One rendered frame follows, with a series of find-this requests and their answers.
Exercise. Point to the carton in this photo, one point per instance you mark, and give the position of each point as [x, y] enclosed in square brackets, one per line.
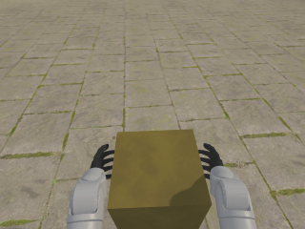
[157, 181]

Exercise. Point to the right robot hand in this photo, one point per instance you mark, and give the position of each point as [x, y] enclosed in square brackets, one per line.
[213, 160]

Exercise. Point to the right robot forearm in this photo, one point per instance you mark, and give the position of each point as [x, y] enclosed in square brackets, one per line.
[233, 202]

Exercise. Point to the left robot forearm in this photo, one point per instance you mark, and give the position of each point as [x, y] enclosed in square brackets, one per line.
[86, 206]

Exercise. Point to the left robot hand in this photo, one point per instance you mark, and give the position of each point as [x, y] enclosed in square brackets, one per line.
[99, 161]

